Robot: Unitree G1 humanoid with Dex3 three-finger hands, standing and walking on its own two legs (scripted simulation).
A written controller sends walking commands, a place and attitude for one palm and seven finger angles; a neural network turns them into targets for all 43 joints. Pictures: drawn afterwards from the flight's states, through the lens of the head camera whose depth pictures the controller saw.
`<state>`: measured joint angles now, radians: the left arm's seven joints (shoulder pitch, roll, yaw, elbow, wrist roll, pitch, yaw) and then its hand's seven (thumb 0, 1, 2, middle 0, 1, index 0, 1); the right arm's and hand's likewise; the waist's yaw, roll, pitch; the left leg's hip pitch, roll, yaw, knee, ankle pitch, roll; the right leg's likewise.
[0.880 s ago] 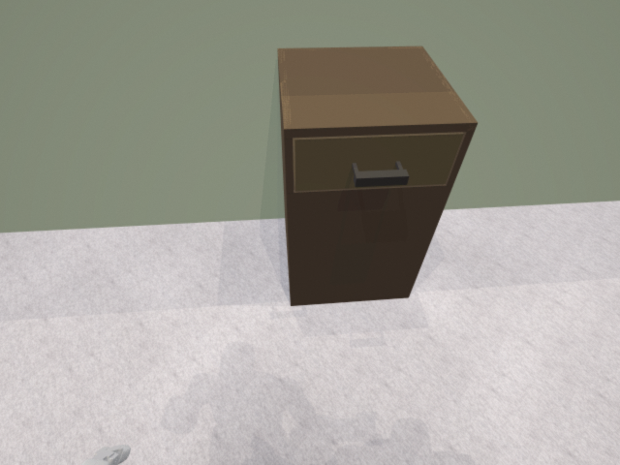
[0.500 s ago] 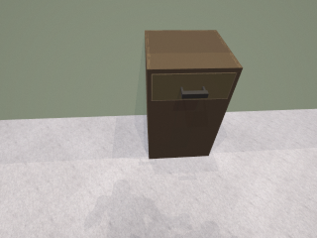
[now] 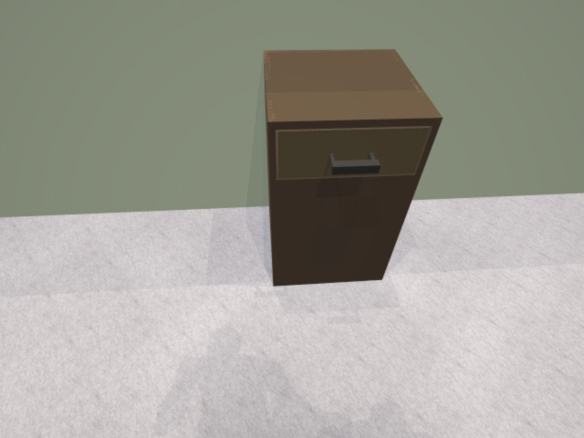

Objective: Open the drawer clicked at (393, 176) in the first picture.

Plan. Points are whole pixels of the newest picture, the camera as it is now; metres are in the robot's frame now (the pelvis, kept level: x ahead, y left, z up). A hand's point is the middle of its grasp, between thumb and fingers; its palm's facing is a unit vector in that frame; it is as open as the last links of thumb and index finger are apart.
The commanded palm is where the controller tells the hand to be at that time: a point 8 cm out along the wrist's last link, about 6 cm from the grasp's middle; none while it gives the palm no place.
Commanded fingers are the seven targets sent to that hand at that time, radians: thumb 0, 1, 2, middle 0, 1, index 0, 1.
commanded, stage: stand and wait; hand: left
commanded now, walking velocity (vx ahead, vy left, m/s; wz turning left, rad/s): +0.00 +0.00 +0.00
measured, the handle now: (353, 161) +0.82 -0.13 -0.12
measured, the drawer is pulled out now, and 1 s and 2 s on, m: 0.00 0.00 0.00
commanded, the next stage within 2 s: look at it before walking up in 0.02 s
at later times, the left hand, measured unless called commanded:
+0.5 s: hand out of the picture +0.06 +0.22 -0.17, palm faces -0.03 -0.96 -0.28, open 7.4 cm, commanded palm none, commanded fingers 0.00 0.90 0.90 -0.20 -0.30 -0.20 -0.30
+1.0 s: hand out of the picture +0.06 +0.20 -0.17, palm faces -0.06 -0.96 -0.26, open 7.4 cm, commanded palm none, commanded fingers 0.00 0.90 0.90 -0.20 -0.30 -0.20 -0.30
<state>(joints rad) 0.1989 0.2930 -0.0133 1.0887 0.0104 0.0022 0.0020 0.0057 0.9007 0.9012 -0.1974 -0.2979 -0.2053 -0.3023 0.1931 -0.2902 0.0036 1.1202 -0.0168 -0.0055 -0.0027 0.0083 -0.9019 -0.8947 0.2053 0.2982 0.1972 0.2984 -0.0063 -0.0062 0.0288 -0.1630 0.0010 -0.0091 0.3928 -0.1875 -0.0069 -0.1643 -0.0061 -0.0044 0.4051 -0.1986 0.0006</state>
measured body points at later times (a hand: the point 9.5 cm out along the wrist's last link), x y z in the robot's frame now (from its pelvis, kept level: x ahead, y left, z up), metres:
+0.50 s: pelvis +0.01 +0.00 +0.00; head +0.01 +0.00 +0.45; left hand +0.06 +0.27 -0.14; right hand +0.06 -0.27 -0.15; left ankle +0.02 +0.12 -0.74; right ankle +0.02 -0.12 -0.74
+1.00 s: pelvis +0.01 -0.01 -0.01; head +0.03 -0.01 +0.44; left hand +0.07 +0.25 -0.15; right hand +0.06 -0.27 -0.16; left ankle +0.02 +0.12 -0.74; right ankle +0.02 -0.12 -0.74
